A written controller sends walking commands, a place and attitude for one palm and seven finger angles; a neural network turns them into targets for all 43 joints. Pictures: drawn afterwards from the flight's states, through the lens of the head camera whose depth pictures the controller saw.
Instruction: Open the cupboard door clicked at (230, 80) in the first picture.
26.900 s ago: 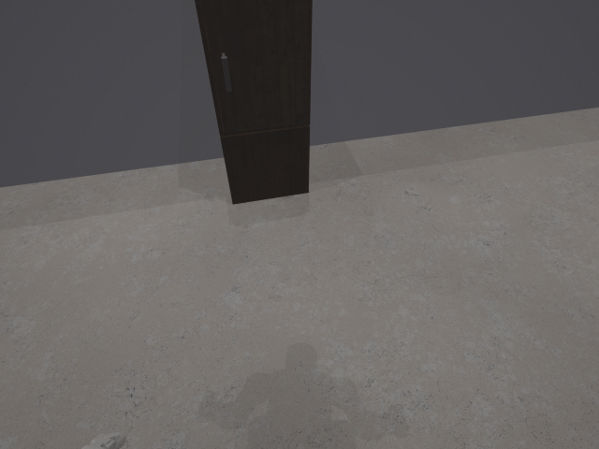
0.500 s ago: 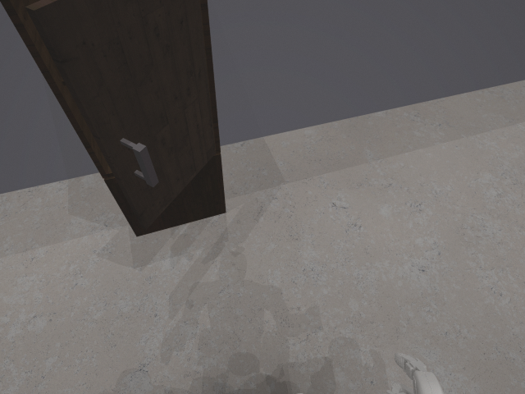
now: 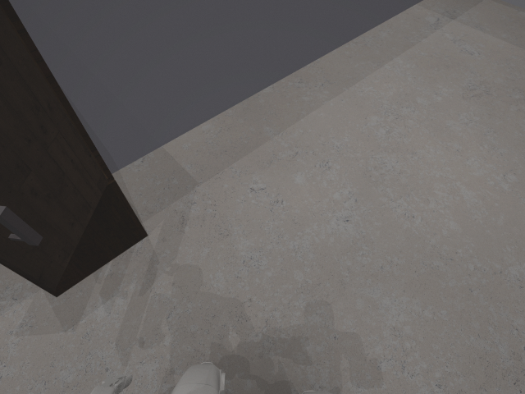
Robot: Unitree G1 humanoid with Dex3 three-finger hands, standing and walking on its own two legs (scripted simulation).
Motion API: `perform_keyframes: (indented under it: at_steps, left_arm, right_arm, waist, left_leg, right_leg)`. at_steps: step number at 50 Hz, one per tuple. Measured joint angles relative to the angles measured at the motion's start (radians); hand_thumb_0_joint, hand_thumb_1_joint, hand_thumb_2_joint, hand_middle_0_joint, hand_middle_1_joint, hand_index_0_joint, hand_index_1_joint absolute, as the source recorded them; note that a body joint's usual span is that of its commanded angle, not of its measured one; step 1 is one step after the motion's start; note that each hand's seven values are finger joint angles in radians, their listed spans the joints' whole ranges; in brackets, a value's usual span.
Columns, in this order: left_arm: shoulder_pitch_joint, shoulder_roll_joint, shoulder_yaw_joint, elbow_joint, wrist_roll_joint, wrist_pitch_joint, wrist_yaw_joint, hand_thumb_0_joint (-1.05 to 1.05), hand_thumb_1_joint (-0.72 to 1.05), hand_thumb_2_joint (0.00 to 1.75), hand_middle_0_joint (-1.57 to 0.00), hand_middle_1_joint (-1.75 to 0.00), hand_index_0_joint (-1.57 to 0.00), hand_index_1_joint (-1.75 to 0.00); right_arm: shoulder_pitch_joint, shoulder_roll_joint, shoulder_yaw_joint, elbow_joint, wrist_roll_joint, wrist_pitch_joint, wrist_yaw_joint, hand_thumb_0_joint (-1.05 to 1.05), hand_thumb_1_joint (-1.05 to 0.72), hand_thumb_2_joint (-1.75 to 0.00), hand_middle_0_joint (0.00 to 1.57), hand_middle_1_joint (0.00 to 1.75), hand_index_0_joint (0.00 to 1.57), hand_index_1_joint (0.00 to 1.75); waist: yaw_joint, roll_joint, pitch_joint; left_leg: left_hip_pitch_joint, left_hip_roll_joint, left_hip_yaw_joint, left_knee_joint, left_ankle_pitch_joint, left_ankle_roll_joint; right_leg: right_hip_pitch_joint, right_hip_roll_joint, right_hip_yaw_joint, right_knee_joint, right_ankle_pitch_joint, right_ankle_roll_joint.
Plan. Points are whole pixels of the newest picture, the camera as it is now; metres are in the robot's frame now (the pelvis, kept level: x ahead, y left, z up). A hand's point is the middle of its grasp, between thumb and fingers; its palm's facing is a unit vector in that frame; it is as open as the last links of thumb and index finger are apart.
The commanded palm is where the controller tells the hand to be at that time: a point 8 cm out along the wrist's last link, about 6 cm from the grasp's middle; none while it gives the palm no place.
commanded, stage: walk to a spot facing it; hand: left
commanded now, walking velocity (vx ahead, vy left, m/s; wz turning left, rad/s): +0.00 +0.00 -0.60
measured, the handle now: (8, 225) +0.39 +0.51 -0.08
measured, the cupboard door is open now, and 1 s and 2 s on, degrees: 41 41 41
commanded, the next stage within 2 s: turn to face it in 1.72 s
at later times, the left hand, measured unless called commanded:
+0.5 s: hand (199, 313) +0.26 +0.13 -0.15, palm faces -0.37 -0.90 -0.20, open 7.4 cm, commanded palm none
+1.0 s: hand (226, 277) +0.35 +0.10 -0.19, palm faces -0.45 -0.88 -0.16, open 7.4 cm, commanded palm none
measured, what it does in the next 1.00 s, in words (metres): walks ahead, turning right: left foot, then right foot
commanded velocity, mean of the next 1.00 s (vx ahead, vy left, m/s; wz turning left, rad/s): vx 0.31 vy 0.00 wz -0.47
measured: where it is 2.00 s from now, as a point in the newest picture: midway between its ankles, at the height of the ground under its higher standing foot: (357, 277)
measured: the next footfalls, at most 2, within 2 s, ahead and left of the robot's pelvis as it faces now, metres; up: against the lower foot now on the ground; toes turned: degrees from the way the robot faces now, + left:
left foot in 0.12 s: +0.08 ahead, +0.14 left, +0.00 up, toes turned -2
right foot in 0.54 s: +0.11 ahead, -0.16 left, +0.00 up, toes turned -25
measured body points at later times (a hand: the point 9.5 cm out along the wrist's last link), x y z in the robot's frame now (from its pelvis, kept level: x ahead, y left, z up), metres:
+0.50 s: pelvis +0.07 -0.02 +0.00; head +0.11 -0.03 +0.45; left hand +0.28 +0.18 -0.13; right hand -0.05 -0.24 -0.14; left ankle +0.04 +0.14 -0.73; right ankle +0.06 -0.14 -0.72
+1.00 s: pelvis +0.27 -0.08 -0.01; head +0.32 -0.07 +0.44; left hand +0.37 +0.14 -0.18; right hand +0.27 -0.36 -0.12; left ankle +0.37 -0.03 -0.73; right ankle +0.09 -0.13 -0.67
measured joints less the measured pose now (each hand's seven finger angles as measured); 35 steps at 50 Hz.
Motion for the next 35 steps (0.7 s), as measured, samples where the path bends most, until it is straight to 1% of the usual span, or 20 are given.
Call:
perform_keyframes:
  at_steps: [4, 5, 6, 8, 9, 11, 13, 16, 18, 21, 23, 25, 26, 27, 28, 29, 30, 31, 33, 35]
  left_arm:
    - [0.015, -0.005, -0.004, 0.008, 0.004, 0.012, -0.006, 0.0, 0.91, 0.89, -0.2, -0.3, -0.2, -0.3]
    - [0.017, -0.007, -0.004, 0.009, 0.002, 0.016, -0.008, 0.0, 0.91, 0.89, -0.2, -0.3, -0.2, -0.3]
    - [0.023, -0.012, -0.004, 0.008, 0.0, 0.021, -0.01, 0.0, 0.91, 0.89, -0.2, -0.3, -0.2, -0.3]
    - [0.014, -0.01, 0.0, 0.013, -0.005, 0.033, -0.018, 0.0, 0.91, 0.89, -0.2, -0.3, -0.2, -0.3]
    - [0.009, -0.005, 0.006, 0.013, -0.006, 0.037, -0.025, 0.0, 0.91, 0.89, -0.2, -0.3, -0.2, -0.3]
    - [0.001, 0.005, 0.019, 0.013, 0.001, 0.03, -0.041, 0.0, 0.91, 0.89, -0.2, -0.3, -0.2, -0.3]
    - [-0.006, 0.013, 0.027, 0.009, 0.006, 0.02, -0.053, 0.01, 0.91, 0.89, -0.2, -0.3, -0.2, -0.3]
    - [-0.011, 0.016, 0.03, 0.004, 0.006, 0.009, -0.064, 0.0, 0.91, 0.89, -0.2, -0.3, -0.19, -0.3]
    - [-0.015, 0.015, 0.028, 0.007, 0.006, 0.006, -0.069, 0.0, 0.91, 0.89, -0.2, -0.3, -0.19, -0.3]
    - [-0.029, 0.012, 0.021, 0.016, 0.005, 0.007, -0.073, 0.0, 0.91, 0.89, -0.19, -0.3, -0.19, -0.3]
    - [-0.043, 0.008, 0.016, 0.02, 0.005, 0.006, -0.075, 0.0, 0.91, 0.89, -0.19, -0.3, -0.19, -0.3]
    - [-0.057, 0.005, 0.011, 0.019, 0.005, -0.002, -0.076, 0.01, 0.91, 0.89, -0.19, -0.3, -0.19, -0.3]
    - [-0.062, 0.005, 0.007, 0.014, 0.005, -0.012, -0.076, 0.01, 0.91, 0.89, -0.19, -0.3, -0.19, -0.3]
    - [-0.066, 0.007, 0.007, 0.007, 0.006, -0.031, -0.072, 0.0, 0.91, 0.89, -0.19, -0.3, -0.19, -0.3]
    - [-0.072, -0.002, 0.008, 0.007, 0.001, -0.048, -0.062, 0.0, 0.91, 0.89, -0.19, -0.3, -0.19, -0.3]
    - [-0.07, -0.012, 0.006, 0.007, -0.005, -0.06, -0.054, 0.0, 0.91, 0.89, -0.19, -0.3, -0.19, -0.3]
    - [-0.061, -0.023, 0.004, 0.007, -0.009, -0.067, -0.046, 0.0, 0.91, 0.89, -0.2, -0.3, -0.19, -0.3]
    - [-0.046, -0.032, 0.002, 0.01, -0.011, -0.07, -0.038, 0.0, 0.91, 0.89, -0.2, -0.3, -0.19, -0.3]
    - [-0.008, -0.045, -0.001, 0.023, -0.01, -0.072, -0.024, 0.0, 0.91, 0.89, -0.2, -0.3, -0.19, -0.3]
    - [0.031, -0.053, -0.003, 0.044, -0.007, -0.074, -0.02, 0.0, 0.91, 0.89, -0.2, -0.3, -0.2, -0.3]
  right_arm:
    - [-0.003, 0.02, 0.004, -0.024, 0.002, -0.017, 0.004, 0.0, -0.91, -0.9, 0.2, 0.3, 0.2, 0.3]
    - [0.002, 0.023, 0.006, -0.029, 0.002, -0.024, 0.004, 0.0, -0.91, -0.9, 0.2, 0.3, 0.2, 0.3]
    - [0.015, 0.019, 0.01, -0.038, 0.0, -0.034, 0.003, 0.0, -0.91, -0.9, 0.2, 0.3, 0.2, 0.3]
    - [0.032, 0.027, 0.014, -0.035, -0.015, -0.052, -0.003, 0.0, -0.91, -0.9, 0.2, 0.3, 0.2, 0.3]
    - [0.043, 0.035, 0.021, -0.032, -0.02, -0.055, -0.005, 0.0, -0.91, -0.9, 0.2, 0.3, 0.2, 0.3]
    - [0.077, 0.051, 0.033, -0.021, -0.028, -0.063, -0.004, 0.0, -0.91, -0.9, 0.2, 0.3, 0.2, 0.3]
    - [0.112, 0.061, 0.04, -0.006, -0.031, -0.07, -0.003, 0.0, -0.91, -0.9, 0.2, 0.3, 0.2, 0.3]
    - [0.156, 0.067, 0.043, 0.014, -0.03, -0.08, -0.001, 0.0, -0.91, -0.9, 0.2, 0.3, 0.2, 0.3]
    - [0.177, 0.065, 0.04, 0.025, -0.03, -0.087, 0.001, 0.0, -0.91, -0.9, 0.2, 0.3, 0.2, 0.3]
    - [0.203, 0.059, 0.034, 0.038, -0.032, -0.091, 0.008, 0.0, -0.91, -0.9, 0.2, 0.3, 0.2, 0.3]
    - [0.217, 0.052, 0.029, 0.046, -0.033, -0.09, 0.012, 0.0, -0.91, -0.9, 0.2, 0.3, 0.2, 0.3]
    - [0.233, 0.044, 0.027, 0.055, -0.033, -0.087, 0.015, 0.0, -0.91, -0.9, 0.2, 0.3, 0.2, 0.3]
    - [0.247, 0.04, 0.025, 0.057, -0.029, -0.086, 0.017, 0.0, -0.91, -0.9, 0.2, 0.3, 0.2, 0.3]
    - [0.253, 0.039, 0.025, 0.064, -0.022, -0.08, 0.021, 0.0, -0.91, -0.9, 0.2, 0.3, 0.2, 0.3]
    - [0.238, 0.032, 0.023, 0.079, -0.016, -0.066, 0.022, 0.0, -0.91, -0.9, 0.2, 0.3, 0.2, 0.3]
    - [0.217, 0.026, 0.021, 0.091, -0.013, -0.052, 0.022, 0.0, -0.91, -0.9, 0.2, 0.3, 0.2, 0.3]
    - [0.197, 0.021, 0.017, 0.097, -0.011, -0.045, 0.022, 0.0, -0.91, -0.9, 0.2, 0.3, 0.2, 0.3]
    - [0.175, 0.02, 0.012, 0.097, -0.012, -0.041, 0.023, 0.01, -0.91, -0.9, 0.2, 0.3, 0.2, 0.3]
    - [0.126, 0.022, 0.006, 0.085, -0.016, -0.041, 0.024, 0.01, -0.91, -0.9, 0.2, 0.3, 0.2, 0.3]
    - [0.076, 0.03, 0.003, 0.059, -0.019, -0.045, 0.029, 0.01, -0.91, -0.9, 0.2, 0.3, 0.2, 0.3]
  waist:
    - [0.001, -0.025, -0.023]
    - [-0.001, -0.026, -0.03]
    - [-0.004, -0.013, -0.046]
    - [-0.011, -0.007, -0.055]
    - [-0.009, -0.011, -0.054]
    - [-0.007, -0.015, -0.059]
    - [-0.002, -0.012, -0.067]
    - [0.003, -0.004, -0.077]
    - [-0.003, 0.002, -0.079]
    - [-0.021, 0.011, -0.077]
    - [-0.035, 0.018, -0.074]
    - [-0.047, 0.028, -0.07]
    - [-0.05, 0.03, -0.071]
    - [-0.046, 0.023, -0.072]
    - [-0.041, 0.033, -0.06]
    - [-0.04, 0.043, -0.046]
    - [-0.038, 0.051, -0.039]
    - [-0.034, 0.053, -0.036]
    - [-0.027, 0.045, -0.039]
    - [-0.022, 0.032, -0.043]
  left_leg:
    - [0.059, -0.027, -0.001, -0.218, 0.065, 0.006]
    - [0.09, -0.033, 0.001, -0.294, 0.099, 0.008]
    - [0.125, -0.028, -0.007, -0.387, 0.093, 0.017]
    - [0.116, -0.018, -0.003, -0.389, 0.14, 0.06]
    - [0.124, -0.012, 0.01, -0.39, 0.146, 0.075]
    - [0.157, 0.005, 0.027, -0.436, 0.164, 0.085]
    - [0.196, 0.022, 0.043, -0.502, 0.188, 0.078]
    - [0.249, 0.042, 0.08, -0.581, 0.21, 0.068]
    - [0.278, 0.052, 0.11, -0.608, 0.208, 0.061]
    - [0.315, 0.066, 0.156, -0.615, 0.184, 0.044]
    - [0.333, 0.078, 0.185, -0.6, 0.157, 0.028]
    - [0.343, 0.097, 0.208, -0.554, 0.113, 0.007]
    - [0.333, 0.11, 0.212, -0.499, 0.078, -0.001]
    - [0.297, 0.12, 0.211, -0.391, 0.038, 0.004]
    - [0.244, 0.123, 0.164, -0.243, -0.014, 0.01]
    - [0.184, 0.111, 0.105, -0.099, -0.039, 0.016]
    - [0.128, 0.098, 0.064, 0.012, -0.028, 0.018]
    - [0.079, 0.088, 0.043, 0.079, -0.005, 0.015]
    - [0.0, 0.077, 0.028, 0.106, 0.05, 0.006]
    - [-0.057, 0.07, 0.023, 0.06, 0.108, -0.002]
  right_leg:
    - [-0.008, 0.014, 0.053, 0.0, 0.004, 0.015]
    - [-0.016, 0.02, 0.063, 0.014, -0.003, 0.022]
    - [-0.034, 0.034, 0.064, 0.038, -0.022, 0.023]
    - [-0.097, 0.044, 0.043, 0.184, -0.182, 0.02]
    - [-0.131, 0.038, 0.018, 0.276, -0.216, 0.021]
    - [-0.187, 0.02, -0.033, 0.432, -0.209, 0.025]
    - [-0.221, -0.007, -0.074, 0.511, -0.158, 0.032]
    - [-0.239, -0.049, -0.107, 0.507, -0.092, 0.041]
    - [-0.232, -0.07, -0.121, 0.447, -0.076, 0.041]
    - [-0.196, -0.086, -0.145, 0.309, -0.088, 0.036]
    - [-0.161, -0.085, -0.166, 0.216, -0.105, 0.027]
    - [-0.106, -0.071, -0.191, 0.111, -0.098, 0.012]
    - [-0.064, -0.06, -0.197, 0.046, -0.086, -0.007]
    - [-0.05, -0.057, -0.183, 0.021, -0.047, -0.033]
    - [-0.059, -0.046, -0.178, 0.059, -0.039, -0.042]
    - [-0.05, -0.037, -0.177, 0.08, -0.048, -0.043]
    - [-0.031, -0.028, -0.174, 0.075, -0.056, -0.042]
    - [-0.007, -0.02, -0.166, 0.054, -0.058, -0.04]
    - [0.042, -0.008, -0.142, -0.008, -0.044, -0.034]
    - [0.084, 0.0, -0.116, -0.068, -0.028, -0.036]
